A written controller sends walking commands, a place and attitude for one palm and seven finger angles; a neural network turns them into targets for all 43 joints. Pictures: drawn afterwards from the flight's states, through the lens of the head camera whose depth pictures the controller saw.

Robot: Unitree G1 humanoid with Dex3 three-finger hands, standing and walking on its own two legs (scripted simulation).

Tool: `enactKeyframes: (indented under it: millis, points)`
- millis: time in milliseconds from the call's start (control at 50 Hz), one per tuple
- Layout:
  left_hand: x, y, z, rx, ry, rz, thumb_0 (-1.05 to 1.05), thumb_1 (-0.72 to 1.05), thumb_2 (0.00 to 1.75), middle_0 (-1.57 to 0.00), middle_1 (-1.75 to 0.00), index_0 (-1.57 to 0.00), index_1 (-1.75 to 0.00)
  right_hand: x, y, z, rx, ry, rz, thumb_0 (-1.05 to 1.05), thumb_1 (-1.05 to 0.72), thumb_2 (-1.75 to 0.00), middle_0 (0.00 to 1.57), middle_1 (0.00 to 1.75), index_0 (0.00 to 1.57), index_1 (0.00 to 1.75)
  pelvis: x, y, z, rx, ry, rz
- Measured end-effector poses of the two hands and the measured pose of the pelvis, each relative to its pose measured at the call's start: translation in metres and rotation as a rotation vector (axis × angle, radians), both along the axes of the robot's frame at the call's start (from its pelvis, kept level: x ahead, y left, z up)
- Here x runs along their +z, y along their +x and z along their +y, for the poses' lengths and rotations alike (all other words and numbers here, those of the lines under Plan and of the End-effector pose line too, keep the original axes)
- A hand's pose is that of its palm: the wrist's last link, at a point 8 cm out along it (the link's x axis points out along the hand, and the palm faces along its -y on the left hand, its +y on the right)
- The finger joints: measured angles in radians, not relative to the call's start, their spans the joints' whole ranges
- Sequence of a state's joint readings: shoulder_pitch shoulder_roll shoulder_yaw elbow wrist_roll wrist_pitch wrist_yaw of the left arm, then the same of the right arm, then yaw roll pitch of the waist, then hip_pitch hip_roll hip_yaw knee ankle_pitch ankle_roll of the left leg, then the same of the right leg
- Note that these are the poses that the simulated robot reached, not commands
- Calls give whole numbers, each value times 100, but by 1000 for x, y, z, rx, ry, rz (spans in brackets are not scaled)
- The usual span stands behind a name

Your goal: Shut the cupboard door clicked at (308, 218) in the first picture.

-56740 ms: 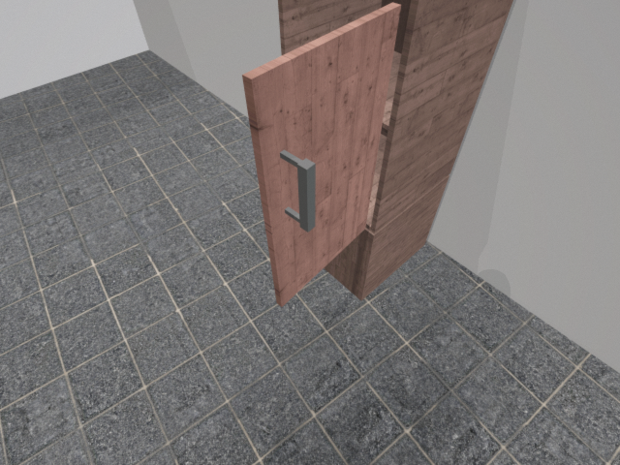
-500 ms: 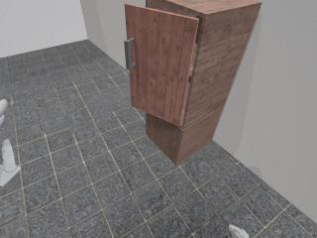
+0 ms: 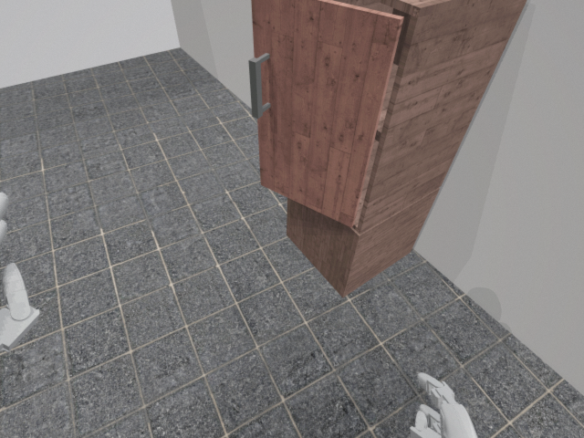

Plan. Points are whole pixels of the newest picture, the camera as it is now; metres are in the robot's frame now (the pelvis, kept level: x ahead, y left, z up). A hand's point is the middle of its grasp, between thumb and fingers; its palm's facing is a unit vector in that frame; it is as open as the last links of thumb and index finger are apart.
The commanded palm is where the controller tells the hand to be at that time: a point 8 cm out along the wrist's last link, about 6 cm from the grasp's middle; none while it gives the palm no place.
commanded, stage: stop stepping back and stand still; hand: left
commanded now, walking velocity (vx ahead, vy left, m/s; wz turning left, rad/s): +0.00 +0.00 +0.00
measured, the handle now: (261, 86) +0.90 +0.13 +0.04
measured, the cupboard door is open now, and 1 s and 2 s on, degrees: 22 22 22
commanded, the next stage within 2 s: let the arm hang, fingers relaxed in 0.24 s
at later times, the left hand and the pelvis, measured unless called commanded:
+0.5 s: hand (108, 402) +0.18 +0.26 -0.05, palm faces +0.09 -0.91 -0.41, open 7.4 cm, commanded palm none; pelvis -0.02 +0.02 -0.01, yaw +2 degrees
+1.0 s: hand out of the picture -0.12 +0.20 -0.17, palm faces +0.05 -0.98 -0.21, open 7.3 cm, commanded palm none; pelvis -0.03 +0.03 +0.00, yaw +1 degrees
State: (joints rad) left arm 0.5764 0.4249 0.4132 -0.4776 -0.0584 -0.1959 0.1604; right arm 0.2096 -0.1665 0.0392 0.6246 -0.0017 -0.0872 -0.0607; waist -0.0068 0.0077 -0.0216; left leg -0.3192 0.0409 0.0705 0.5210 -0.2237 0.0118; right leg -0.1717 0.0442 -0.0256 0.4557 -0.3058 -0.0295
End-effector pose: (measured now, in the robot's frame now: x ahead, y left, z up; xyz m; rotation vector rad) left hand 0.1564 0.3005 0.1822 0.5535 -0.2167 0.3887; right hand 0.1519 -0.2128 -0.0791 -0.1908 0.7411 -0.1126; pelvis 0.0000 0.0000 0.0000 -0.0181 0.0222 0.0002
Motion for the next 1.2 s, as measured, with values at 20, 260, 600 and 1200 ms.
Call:
enactKeyframes:
  millis: [20, 260, 600, 1200]
  points:
    - [-3, 1, 0, 8, -12, 12, 1, 89, 90, -21, -30, -21, -30, -1, 2, -1, -2, -3, 4, 1, -90, -89, 21, 30, 20, 30, 0, 2, 0, 1, 1, -1]
    - [-6, 9, -1, 5, -52, -30, 1, 89, 90, -21, -30, -21, -30, 10, 9, -23, -45, -65, -10, 1, -90, -89, 20, 30, 20, 30, -1, 8, 0, 8, 2, -13]
    - [-302, -89, -50, 62, -518, 1237, 1, 91, 90, -19, -30, -20, -29, -38, -76, -25, 2, -62, 317, 1, -91, -89, 20, 30, 20, 30, -6, -23, 17, 31, 10, -39]
    - [-326, -233, -59, 270, -658, 1572, 0, 91, 90, -19, -30, -20, -29, -65, -197, 25, -127, 55, 653, 1, -91, -89, 20, 30, 20, 30, 4, -32, 28, 17, 7, -55]
